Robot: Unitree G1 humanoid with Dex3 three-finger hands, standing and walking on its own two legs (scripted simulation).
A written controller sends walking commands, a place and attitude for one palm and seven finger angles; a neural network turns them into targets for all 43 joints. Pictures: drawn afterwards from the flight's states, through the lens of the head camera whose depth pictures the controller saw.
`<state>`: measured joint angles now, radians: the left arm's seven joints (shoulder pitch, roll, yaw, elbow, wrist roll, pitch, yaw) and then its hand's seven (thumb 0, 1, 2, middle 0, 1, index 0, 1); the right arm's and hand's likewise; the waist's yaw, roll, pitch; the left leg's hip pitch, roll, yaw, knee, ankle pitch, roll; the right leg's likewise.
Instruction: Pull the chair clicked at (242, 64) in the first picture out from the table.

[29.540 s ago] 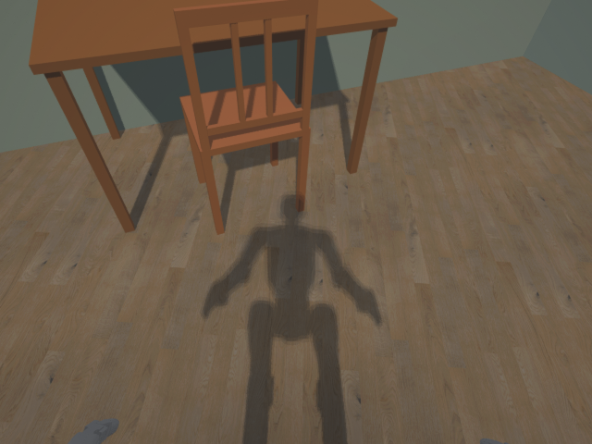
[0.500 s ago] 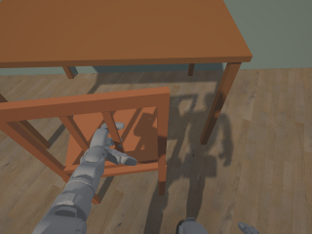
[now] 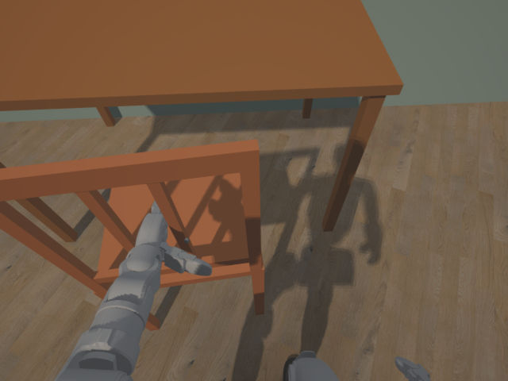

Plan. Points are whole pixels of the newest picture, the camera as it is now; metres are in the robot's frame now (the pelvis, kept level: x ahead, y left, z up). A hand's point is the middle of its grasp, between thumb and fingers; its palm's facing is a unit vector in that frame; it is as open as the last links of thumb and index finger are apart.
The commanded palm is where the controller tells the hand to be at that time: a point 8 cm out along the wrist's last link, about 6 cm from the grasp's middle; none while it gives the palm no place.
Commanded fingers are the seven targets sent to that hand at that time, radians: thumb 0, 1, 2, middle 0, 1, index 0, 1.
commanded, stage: draw the fingers out of the gap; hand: left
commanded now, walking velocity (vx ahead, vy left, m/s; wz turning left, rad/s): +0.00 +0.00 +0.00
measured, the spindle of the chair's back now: (123, 236) +0.37 +0.24 -0.04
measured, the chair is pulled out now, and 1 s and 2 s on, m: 0.20 0.20 0.20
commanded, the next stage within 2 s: draw the hand back to the body in 0.58 s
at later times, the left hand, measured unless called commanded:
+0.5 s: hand (179, 299) +0.26 +0.12 -0.03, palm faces -0.05 -0.99 -0.16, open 17.5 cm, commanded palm +0.24 +0.18 -0.01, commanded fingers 0.00 -0.55 0.20 0.00 0.00 0.00 0.00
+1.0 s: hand (135, 313) +0.22 +0.16 +0.05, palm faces +0.04 -1.00 -0.07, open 17.5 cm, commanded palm +0.18 +0.21 +0.05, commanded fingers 0.00 -0.55 0.20 0.00 0.00 0.00 0.00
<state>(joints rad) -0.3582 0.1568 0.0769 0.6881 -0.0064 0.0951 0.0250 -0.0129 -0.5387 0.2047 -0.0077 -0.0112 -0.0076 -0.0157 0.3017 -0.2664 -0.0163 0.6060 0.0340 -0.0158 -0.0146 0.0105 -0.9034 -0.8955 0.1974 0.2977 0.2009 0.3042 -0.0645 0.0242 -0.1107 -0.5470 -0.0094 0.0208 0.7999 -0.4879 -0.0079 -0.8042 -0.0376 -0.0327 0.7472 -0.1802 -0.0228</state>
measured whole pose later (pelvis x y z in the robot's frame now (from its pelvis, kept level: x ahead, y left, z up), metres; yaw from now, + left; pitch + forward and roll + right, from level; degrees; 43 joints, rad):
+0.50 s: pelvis +0.00 +0.00 +0.00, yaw +2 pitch +9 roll +1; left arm 0.08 0.14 -0.08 0.23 -0.02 0.22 0.01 -0.01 -0.54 0.20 0.00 0.00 0.00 -0.01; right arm 0.20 -0.25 0.03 0.50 0.04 -0.07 -0.05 0.01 -0.90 -0.90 0.20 0.30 0.20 0.30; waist -0.02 0.04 -0.11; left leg -0.47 -0.02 -0.02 0.84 -0.52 -0.01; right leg -0.72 -0.06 -0.07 0.79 -0.23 -0.02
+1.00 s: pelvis +0.00 +0.01 -0.03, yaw +2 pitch +12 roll -1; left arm 0.41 0.16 -0.01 -0.19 -0.11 -0.35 -0.05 -0.01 -0.55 0.20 0.00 0.00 0.00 0.00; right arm 0.23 -0.21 0.01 0.55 0.02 -0.24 0.01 0.01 -0.90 -0.90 0.20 0.30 0.20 0.30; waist 0.00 0.02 -0.13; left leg -0.65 -0.01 -0.03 1.08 -0.63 0.00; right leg -0.88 -0.06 -0.08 0.97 -0.30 -0.01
